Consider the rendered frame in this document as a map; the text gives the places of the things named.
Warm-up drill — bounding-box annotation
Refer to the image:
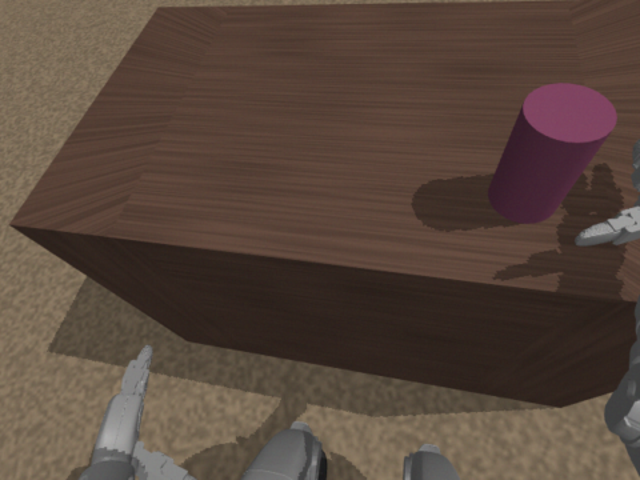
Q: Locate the right robot arm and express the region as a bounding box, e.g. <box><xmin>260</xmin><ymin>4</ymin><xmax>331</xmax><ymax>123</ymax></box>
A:
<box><xmin>604</xmin><ymin>295</ymin><xmax>640</xmax><ymax>477</ymax></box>

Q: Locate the right robot hand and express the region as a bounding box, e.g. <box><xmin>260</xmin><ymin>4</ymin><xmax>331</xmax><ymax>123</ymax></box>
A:
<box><xmin>575</xmin><ymin>139</ymin><xmax>640</xmax><ymax>246</ymax></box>

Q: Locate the left robot hand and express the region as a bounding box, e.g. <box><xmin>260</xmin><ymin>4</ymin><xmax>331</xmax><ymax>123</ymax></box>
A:
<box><xmin>91</xmin><ymin>345</ymin><xmax>197</xmax><ymax>480</ymax></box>

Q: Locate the can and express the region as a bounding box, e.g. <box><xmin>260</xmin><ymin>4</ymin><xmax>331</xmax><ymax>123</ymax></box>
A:
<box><xmin>488</xmin><ymin>83</ymin><xmax>617</xmax><ymax>224</ymax></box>

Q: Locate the left robot arm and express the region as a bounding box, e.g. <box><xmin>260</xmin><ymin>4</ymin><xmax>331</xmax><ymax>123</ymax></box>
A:
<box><xmin>78</xmin><ymin>461</ymin><xmax>135</xmax><ymax>480</ymax></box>

